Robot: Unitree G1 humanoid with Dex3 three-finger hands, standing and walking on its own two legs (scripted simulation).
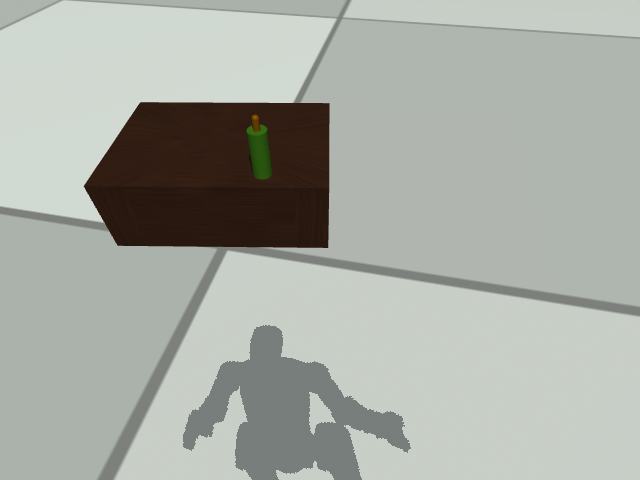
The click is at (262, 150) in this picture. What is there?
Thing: necked bottle
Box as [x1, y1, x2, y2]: [246, 115, 271, 179]
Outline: 253,115 251,118 252,125 249,126 246,131 253,174 255,177 262,179 267,178 271,175 267,131 265,126 259,124 257,115
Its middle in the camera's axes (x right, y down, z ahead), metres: -0.22 -0.33 +1.41
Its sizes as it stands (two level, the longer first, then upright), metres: 0.073 0.073 0.246
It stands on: a support 0.33 m high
